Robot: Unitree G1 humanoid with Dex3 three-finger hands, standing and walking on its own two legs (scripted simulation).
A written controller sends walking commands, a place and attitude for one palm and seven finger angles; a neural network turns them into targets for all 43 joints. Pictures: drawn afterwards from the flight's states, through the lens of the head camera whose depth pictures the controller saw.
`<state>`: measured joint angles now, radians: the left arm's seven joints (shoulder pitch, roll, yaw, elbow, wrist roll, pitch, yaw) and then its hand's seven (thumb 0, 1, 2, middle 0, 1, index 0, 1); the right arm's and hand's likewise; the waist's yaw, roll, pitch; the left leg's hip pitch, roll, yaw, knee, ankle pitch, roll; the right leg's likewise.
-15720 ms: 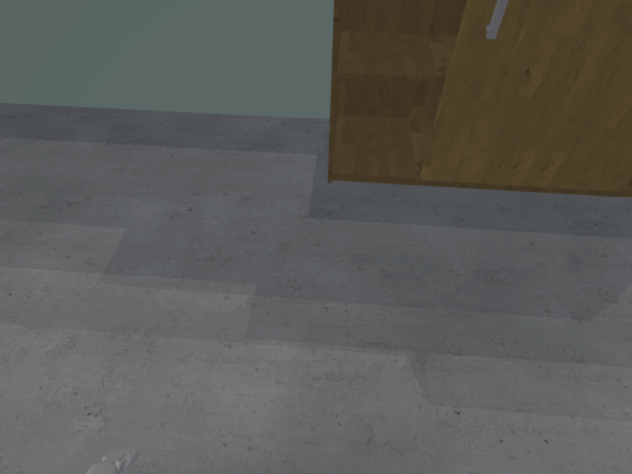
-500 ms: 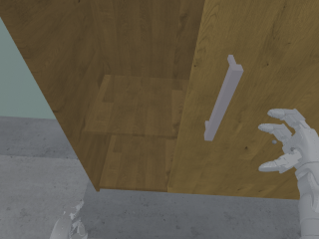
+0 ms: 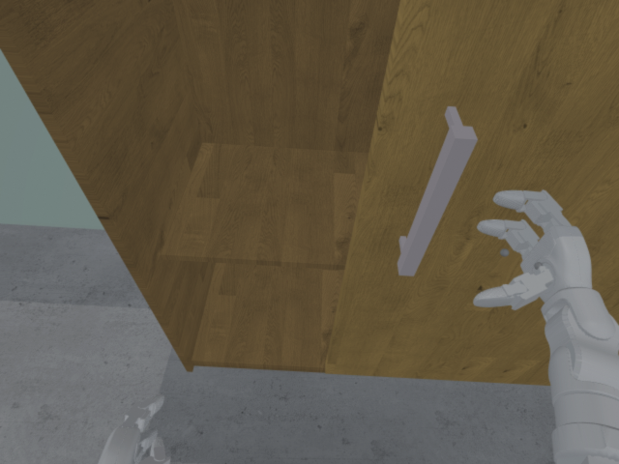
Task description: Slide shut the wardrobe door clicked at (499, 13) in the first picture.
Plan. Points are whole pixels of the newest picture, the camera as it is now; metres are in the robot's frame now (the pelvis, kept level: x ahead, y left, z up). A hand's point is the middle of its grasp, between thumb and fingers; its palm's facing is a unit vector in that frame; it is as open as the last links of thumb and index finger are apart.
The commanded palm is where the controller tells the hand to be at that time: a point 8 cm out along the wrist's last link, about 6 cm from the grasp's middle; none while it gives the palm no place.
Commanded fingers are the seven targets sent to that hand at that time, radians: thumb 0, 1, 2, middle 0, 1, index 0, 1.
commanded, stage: move the hooked fingers beside the handle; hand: right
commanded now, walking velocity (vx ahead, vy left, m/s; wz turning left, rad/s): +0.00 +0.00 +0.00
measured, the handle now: (426, 202) +0.46 -0.13 +0.10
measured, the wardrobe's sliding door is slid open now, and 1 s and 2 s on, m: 0.42 0.42 0.42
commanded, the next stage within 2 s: feel for the door with the fingertips in 1.48 s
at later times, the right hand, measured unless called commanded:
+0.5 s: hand (474, 225) +0.41 -0.19 +0.11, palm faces -0.02 +1.00 -0.01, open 14.0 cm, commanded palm +0.39 -0.24 +0.11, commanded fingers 0.00 0.50 -0.30 0.30 1.20 0.30 1.20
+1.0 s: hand (480, 236) +0.40 -0.19 +0.10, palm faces -0.01 +1.00 +0.00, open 14.0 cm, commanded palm +0.38 -0.24 +0.11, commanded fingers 0.00 0.50 -0.30 0.30 1.20 0.30 1.20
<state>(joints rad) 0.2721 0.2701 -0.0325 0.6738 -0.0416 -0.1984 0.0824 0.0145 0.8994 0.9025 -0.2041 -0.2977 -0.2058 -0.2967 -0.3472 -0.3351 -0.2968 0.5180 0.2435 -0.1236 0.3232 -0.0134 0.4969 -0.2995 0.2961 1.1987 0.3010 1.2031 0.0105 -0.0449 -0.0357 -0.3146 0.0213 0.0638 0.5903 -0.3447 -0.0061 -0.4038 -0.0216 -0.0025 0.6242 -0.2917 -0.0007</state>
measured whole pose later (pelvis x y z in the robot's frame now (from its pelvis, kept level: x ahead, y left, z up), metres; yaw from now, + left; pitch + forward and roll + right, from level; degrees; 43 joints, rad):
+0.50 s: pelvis +0.00 +0.00 +0.00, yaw +1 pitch +6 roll +1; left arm 0.33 0.28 -0.02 0.69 -0.04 -0.13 0.06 0.01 0.90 0.90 -0.20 -0.30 -0.21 -0.30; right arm -0.54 -0.36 -0.31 0.77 0.20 -0.18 0.28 -0.01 0.50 -0.30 0.30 1.20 0.30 1.20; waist 0.06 -0.04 -0.04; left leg -0.39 0.01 0.05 0.62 -0.35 0.00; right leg -0.47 -0.03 -0.01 0.65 -0.30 0.00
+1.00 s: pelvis +0.00 +0.00 +0.00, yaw +1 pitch +6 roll +1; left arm 0.28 0.27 -0.02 0.66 -0.04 -0.12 0.06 0.01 0.90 0.90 -0.20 -0.30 -0.21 -0.30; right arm -0.48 -0.32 -0.27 0.68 0.21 -0.19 0.25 -0.01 0.50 -0.30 0.30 1.20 0.30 1.20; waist 0.03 -0.04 -0.04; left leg -0.37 0.02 0.05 0.62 -0.35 -0.01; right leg -0.46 -0.03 -0.01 0.67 -0.31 -0.01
